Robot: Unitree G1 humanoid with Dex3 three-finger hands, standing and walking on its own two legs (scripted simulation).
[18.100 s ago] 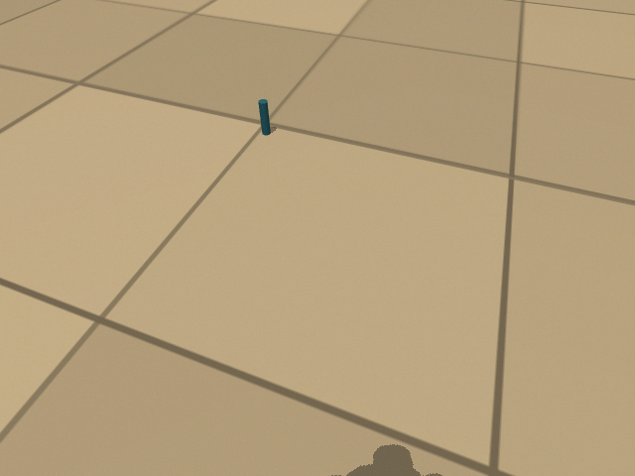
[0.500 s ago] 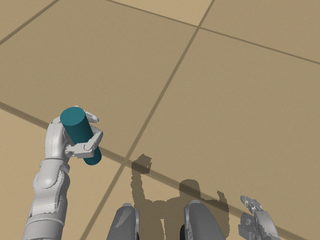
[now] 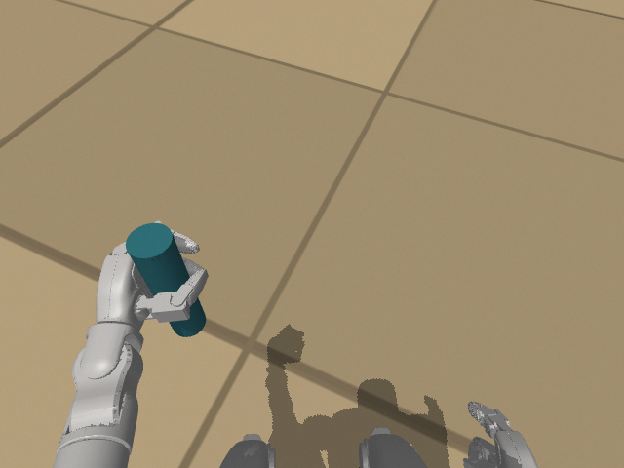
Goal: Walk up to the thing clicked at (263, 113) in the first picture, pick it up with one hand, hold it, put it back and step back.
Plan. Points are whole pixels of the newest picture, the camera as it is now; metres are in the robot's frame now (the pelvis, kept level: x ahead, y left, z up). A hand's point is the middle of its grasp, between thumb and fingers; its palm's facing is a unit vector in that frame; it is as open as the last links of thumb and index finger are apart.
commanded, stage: lift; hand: left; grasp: from the side
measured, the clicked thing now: (172, 287) +0.34 +0.19 +0.02
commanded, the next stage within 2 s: hold in 0.32 s
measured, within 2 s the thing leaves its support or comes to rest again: neither
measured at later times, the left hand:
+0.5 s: hand (179, 266) +0.34 +0.16 +0.07, palm faces -0.01 -1.00 +0.01, open 6.4 cm
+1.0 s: hand (176, 264) +0.33 +0.16 +0.09, palm faces -0.02 -1.00 +0.00, open 6.4 cm
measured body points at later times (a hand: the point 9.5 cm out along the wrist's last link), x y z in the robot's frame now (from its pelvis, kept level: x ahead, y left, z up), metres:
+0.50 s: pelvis +0.01 -0.01 +0.02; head +0.07 +0.00 +0.47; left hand +0.34 +0.22 +0.07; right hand +0.15 -0.26 -0.09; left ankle +0.01 +0.12 -0.67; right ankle +0.03 -0.14 -0.67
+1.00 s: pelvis +0.01 -0.01 +0.03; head +0.05 +0.00 +0.48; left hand +0.33 +0.22 +0.09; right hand +0.15 -0.26 -0.07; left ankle +0.01 +0.12 -0.67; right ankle +0.03 -0.14 -0.67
